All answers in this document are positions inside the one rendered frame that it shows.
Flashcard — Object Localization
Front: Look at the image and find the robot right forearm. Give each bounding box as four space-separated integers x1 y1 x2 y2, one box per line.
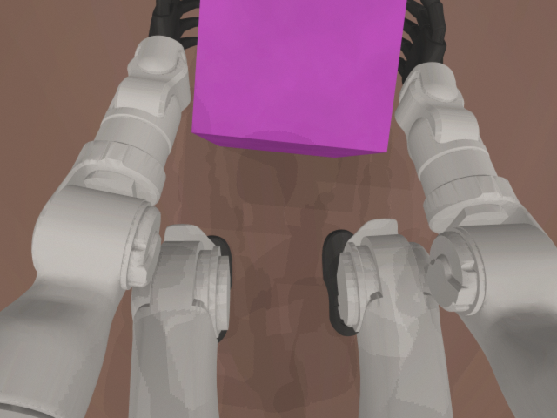
395 62 557 250

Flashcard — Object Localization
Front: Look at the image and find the carton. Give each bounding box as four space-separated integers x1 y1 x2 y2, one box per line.
191 0 407 158

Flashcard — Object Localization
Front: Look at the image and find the robot left shin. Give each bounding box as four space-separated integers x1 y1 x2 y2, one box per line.
131 224 221 332

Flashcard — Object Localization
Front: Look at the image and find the right robot foot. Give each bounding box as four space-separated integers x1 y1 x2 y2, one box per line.
322 230 358 336

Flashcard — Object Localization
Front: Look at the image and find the robot right hand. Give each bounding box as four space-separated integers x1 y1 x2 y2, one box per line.
398 0 446 84

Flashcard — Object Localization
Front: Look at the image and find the right robot upper arm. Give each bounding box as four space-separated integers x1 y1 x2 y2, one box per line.
426 223 557 418

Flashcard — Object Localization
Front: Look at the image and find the left robot upper arm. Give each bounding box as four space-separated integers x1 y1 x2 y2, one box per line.
0 185 161 418

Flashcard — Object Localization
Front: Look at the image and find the robot left forearm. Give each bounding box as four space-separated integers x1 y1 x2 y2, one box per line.
31 36 191 270

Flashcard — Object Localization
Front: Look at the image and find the robot left hand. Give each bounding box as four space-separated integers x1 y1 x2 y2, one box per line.
149 0 200 50

